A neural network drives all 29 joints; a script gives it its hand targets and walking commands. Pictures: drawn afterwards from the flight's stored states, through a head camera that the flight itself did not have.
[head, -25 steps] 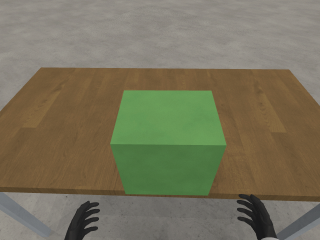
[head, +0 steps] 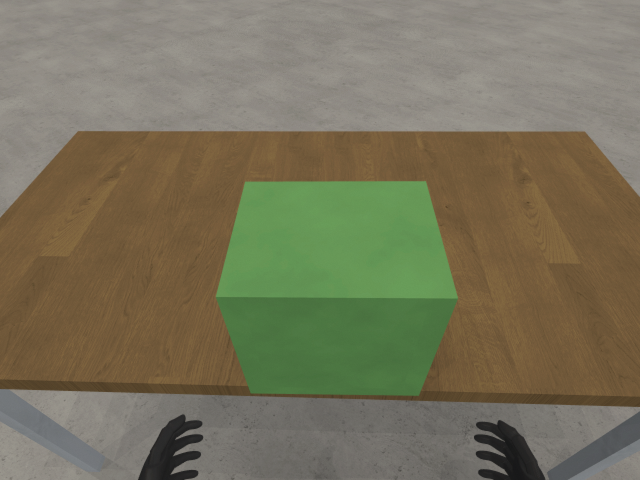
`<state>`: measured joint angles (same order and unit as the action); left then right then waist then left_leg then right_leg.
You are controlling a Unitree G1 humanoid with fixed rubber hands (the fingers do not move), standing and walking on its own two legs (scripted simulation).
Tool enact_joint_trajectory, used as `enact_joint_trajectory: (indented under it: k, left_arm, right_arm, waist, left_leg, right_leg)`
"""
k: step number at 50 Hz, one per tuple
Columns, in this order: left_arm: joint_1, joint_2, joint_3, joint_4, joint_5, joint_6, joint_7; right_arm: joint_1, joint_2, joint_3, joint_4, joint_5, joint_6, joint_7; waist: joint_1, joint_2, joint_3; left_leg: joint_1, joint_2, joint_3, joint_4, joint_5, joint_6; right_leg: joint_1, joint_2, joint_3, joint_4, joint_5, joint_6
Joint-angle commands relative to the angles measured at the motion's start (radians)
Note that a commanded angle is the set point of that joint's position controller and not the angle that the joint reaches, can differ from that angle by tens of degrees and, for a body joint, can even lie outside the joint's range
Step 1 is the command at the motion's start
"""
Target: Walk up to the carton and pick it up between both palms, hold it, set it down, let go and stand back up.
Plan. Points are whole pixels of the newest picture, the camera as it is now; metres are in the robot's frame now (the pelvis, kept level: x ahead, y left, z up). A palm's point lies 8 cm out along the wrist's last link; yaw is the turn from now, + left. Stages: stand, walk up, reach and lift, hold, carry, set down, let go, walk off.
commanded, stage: set down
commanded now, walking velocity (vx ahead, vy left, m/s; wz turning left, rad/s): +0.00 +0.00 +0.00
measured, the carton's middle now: (334, 291) +0.38 +0.00 +0.03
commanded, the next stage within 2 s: let go in 0.06 s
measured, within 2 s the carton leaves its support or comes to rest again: neither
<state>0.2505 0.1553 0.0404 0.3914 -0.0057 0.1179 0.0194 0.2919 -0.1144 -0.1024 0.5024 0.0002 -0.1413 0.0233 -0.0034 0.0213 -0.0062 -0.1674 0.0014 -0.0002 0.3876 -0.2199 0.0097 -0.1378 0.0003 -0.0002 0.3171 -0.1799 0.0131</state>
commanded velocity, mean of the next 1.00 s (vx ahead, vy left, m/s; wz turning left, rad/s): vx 0.00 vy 0.00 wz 0.00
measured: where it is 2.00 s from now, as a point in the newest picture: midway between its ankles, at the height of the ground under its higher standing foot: outside the picture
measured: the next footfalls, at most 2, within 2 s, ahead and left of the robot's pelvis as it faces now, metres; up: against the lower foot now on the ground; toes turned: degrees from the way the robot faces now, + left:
none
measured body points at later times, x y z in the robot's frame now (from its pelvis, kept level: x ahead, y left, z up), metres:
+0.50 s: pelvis +0.01 +0.00 +0.00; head +0.01 +0.00 +0.45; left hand +0.18 +0.22 -0.08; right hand +0.17 -0.23 -0.08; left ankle -0.01 +0.11 -0.75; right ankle -0.01 -0.13 -0.75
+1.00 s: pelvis +0.01 -0.01 +0.00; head +0.02 -0.01 +0.45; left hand +0.18 +0.27 -0.07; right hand +0.16 -0.29 -0.09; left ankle -0.01 +0.11 -0.75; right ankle -0.01 -0.13 -0.75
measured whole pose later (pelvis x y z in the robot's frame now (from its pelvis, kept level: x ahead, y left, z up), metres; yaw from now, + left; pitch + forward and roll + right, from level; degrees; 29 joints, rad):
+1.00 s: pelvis +0.01 -0.01 +0.00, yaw +0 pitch +0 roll +0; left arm 0.22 0.33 0.04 0.55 0.04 -0.01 0.01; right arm 0.23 -0.27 -0.10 0.67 -0.03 -0.05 0.01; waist 0.00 0.01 0.00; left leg -0.14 0.00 0.00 0.40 -0.25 0.01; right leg -0.14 0.00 0.00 0.38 -0.24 0.01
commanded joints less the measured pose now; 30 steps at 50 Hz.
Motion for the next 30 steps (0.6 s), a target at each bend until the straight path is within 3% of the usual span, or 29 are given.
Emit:
enact_joint_trajectory:
  k: [1,10,26,27,29,30]
  left_arm:
    - [-0.088,0.091,-0.024,0.032,0.007,-0.026,0.0]
    - [-0.108,0.095,-0.017,0.066,0.018,-0.039,-0.009]
    - [-0.12,0.115,-0.013,0.082,0.024,-0.042,-0.007]
    - [-0.04,0.299,0.081,0.108,0.064,-0.081,0.015]
    - [-0.041,0.286,0.071,0.125,0.048,-0.108,0.012]
    - [-0.053,0.277,0.064,0.129,0.044,-0.111,0.009]
  right_arm:
    - [-0.142,-0.19,0.046,0.042,-0.021,-0.056,0.004]
    - [-0.168,-0.201,0.061,0.156,-0.013,-0.088,0.006]
    - [-0.185,-0.215,0.057,0.177,-0.011,-0.108,0.005]
    - [-0.073,-0.351,-0.002,0.169,-0.057,-0.013,-0.034]
    - [-0.102,-0.339,0.0,0.155,-0.061,0.038,-0.043]
    - [-0.115,-0.34,-0.001,0.148,-0.059,0.046,-0.039]
  waist:
    - [0.037,-0.005,0.036]
    - [0.026,-0.008,0.025]
    - [0.032,-0.008,0.004]
    - [0.014,-0.002,-0.098]
    - [0.032,-0.016,-0.056]
    - [0.034,0.03,-0.017]
  left_leg:
    - [0.152,0.008,0.063,-0.071,0.217,-0.069]
    - [0.176,0.005,0.063,-0.037,0.285,-0.069]
    - [0.181,0.0,0.068,-0.032,0.25,-0.063]
    - [0.049,0.102,-0.044,0.04,0.369,-0.006]
    - [0.011,0.101,-0.051,0.031,0.232,0.016]
    - [-0.03,0.092,-0.05,0.019,0.172,0.016]
  right_leg:
    - [-0.02,0.061,-0.049,-0.033,0.046,-0.041]
    - [-0.023,0.056,-0.055,-0.022,0.104,-0.036]
    - [-0.013,0.051,-0.058,-0.014,0.09,-0.038]
    - [-0.024,-0.059,0.034,0.12,0.155,-0.046]
    - [-0.02,-0.077,0.048,0.093,0.099,-0.03]
    - [-0.03,-0.084,0.058,0.085,0.07,-0.03]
